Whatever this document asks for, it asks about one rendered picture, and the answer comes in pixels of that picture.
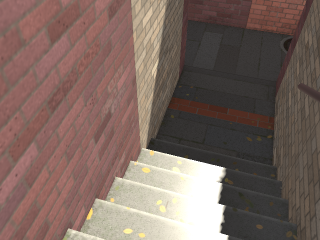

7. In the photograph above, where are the stairs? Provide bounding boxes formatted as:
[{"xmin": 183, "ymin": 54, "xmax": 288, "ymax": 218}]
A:
[{"xmin": 62, "ymin": 138, "xmax": 297, "ymax": 240}]

